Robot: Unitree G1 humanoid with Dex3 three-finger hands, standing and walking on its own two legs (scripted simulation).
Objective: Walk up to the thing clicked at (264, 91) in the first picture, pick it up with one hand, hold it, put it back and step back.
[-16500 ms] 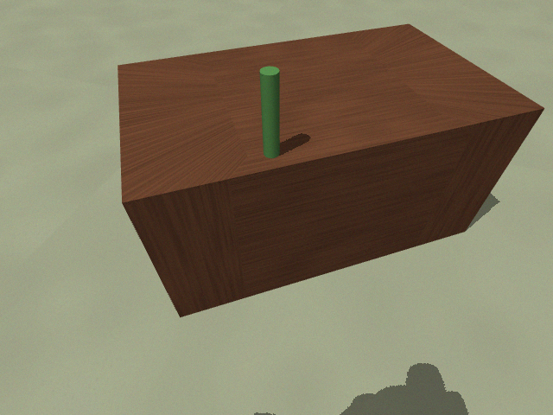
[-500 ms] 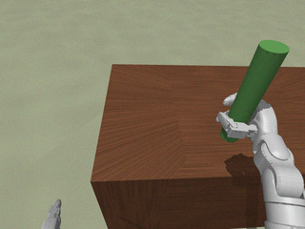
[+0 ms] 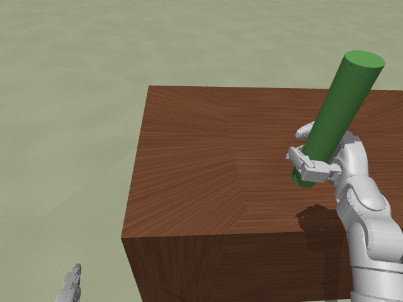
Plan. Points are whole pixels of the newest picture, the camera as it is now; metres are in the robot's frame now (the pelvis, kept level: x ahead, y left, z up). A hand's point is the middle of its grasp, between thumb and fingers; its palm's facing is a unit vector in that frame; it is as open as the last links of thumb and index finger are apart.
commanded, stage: hold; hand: right
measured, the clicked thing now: (327, 131) +0.33 -0.18 +0.24
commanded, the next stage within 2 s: crouch in 1.50 s
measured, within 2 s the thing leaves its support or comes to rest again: neither
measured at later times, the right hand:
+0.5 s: hand (308, 160) +0.33 -0.17 +0.18, palm faces +0.09 +1.00 -0.02, open 6.1 cm
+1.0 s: hand (306, 159) +0.33 -0.16 +0.18, palm faces +0.08 +1.00 -0.02, open 6.1 cm
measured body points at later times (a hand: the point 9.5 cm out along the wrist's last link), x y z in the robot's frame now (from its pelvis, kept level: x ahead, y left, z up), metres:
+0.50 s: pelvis +0.00 +0.00 +0.00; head -0.02 +0.02 +0.45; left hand +0.16 +0.26 -0.08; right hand +0.32 -0.22 +0.19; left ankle +0.03 +0.13 -0.74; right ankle -0.02 -0.14 -0.74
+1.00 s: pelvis +0.00 +0.00 +0.00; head -0.02 +0.02 +0.45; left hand +0.16 +0.26 -0.08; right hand +0.32 -0.22 +0.19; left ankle +0.03 +0.13 -0.74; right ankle -0.02 -0.14 -0.74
